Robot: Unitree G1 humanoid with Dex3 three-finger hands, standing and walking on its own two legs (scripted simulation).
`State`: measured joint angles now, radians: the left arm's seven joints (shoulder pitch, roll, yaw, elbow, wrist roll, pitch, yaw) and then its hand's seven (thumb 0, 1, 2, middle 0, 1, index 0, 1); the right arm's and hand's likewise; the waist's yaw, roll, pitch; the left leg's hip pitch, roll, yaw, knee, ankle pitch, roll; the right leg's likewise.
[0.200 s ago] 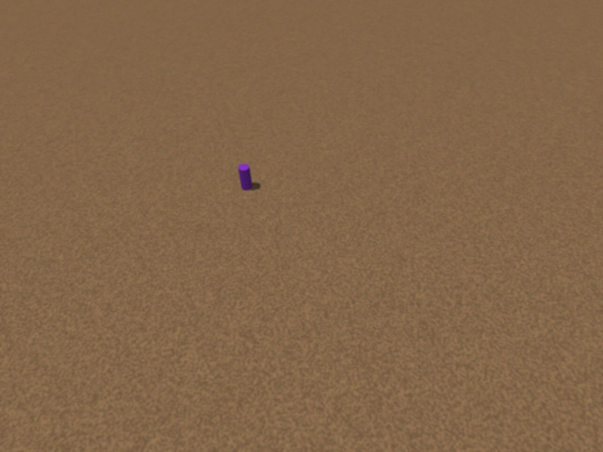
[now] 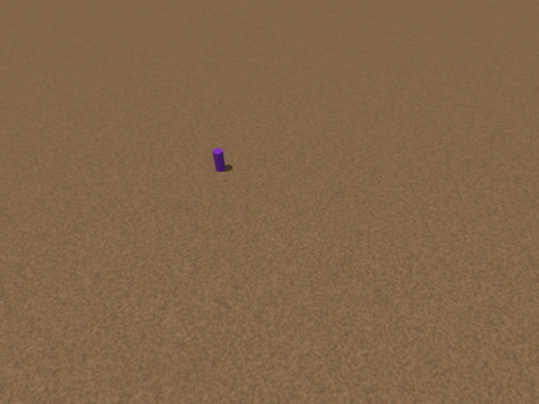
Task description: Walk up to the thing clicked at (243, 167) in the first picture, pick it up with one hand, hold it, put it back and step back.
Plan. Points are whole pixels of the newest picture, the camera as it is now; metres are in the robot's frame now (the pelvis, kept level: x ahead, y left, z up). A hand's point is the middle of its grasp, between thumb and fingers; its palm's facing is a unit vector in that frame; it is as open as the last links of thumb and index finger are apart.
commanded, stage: stand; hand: left
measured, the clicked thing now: (219, 160) +1.49 +0.31 -0.72
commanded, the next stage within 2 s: walk up in 0.92 s
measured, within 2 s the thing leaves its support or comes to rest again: neither
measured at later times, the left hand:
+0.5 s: hand out of the picture +0.07 +0.25 -0.16, palm faces -0.01 -0.94 -0.34, open 7.4 cm
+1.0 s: hand out of the picture +0.08 +0.26 -0.15, palm faces +0.02 -0.95 -0.33, open 7.4 cm
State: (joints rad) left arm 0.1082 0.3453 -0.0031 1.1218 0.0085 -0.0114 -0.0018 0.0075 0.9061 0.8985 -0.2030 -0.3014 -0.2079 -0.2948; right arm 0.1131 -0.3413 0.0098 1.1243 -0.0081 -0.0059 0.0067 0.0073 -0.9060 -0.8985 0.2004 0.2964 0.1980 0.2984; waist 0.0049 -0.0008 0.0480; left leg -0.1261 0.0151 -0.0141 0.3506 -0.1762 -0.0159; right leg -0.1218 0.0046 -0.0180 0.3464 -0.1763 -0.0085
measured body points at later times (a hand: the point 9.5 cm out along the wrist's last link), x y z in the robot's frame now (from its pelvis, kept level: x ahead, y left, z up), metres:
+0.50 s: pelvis +0.00 +0.00 +0.00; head +0.01 +0.00 +0.45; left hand +0.07 +0.30 -0.13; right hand +0.08 -0.29 -0.13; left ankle +0.01 +0.13 -0.75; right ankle +0.01 -0.11 -0.75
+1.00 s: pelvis +0.02 +0.00 +0.00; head +0.02 +0.00 +0.45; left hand +0.08 +0.31 -0.13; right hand +0.10 -0.30 -0.13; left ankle +0.01 +0.13 -0.74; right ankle +0.01 -0.11 -0.74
